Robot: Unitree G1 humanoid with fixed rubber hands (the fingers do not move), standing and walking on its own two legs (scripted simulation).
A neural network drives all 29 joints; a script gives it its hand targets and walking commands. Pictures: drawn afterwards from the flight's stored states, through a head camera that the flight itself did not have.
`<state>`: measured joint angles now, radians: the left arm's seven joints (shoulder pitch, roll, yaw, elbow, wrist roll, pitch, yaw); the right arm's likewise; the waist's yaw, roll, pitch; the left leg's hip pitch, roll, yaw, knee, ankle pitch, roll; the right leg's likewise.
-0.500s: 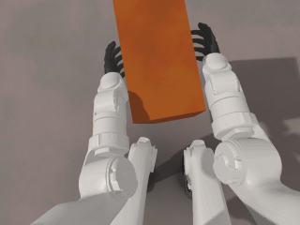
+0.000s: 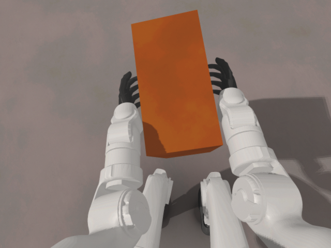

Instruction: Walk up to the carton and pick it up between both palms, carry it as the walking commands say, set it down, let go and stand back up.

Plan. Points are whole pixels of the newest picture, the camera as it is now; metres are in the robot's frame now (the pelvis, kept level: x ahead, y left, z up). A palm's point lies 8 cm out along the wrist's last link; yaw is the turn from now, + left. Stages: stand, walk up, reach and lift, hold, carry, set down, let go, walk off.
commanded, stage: reach and lift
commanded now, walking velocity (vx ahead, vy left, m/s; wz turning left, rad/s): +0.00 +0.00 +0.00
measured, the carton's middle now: (178, 100) +0.47 +0.04 -0.11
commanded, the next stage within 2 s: none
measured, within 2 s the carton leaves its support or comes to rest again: neither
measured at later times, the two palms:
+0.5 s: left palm (115, 102) +0.41 +0.16 +0.03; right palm (232, 87) +0.45 -0.07 +0.02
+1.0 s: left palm (96, 95) +0.39 +0.16 +0.10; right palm (240, 78) +0.43 -0.07 +0.09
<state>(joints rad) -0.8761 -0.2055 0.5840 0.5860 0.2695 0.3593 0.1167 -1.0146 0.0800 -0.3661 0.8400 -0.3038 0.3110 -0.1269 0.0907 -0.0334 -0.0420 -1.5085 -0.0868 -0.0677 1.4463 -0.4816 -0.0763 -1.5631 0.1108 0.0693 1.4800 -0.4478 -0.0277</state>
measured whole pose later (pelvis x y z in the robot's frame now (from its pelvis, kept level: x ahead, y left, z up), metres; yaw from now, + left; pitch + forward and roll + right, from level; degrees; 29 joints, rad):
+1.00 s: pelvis +0.04 +0.01 +0.13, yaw -1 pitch +17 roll +1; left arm -0.55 -0.25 0.45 0.54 0.27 0.31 0.12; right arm -0.67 0.16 -0.33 0.75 -0.28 0.24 -0.11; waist 0.10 -0.01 -0.02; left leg -0.85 -0.06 -0.09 0.89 -0.34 -0.04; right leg -0.89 0.09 0.10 0.91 -0.32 -0.02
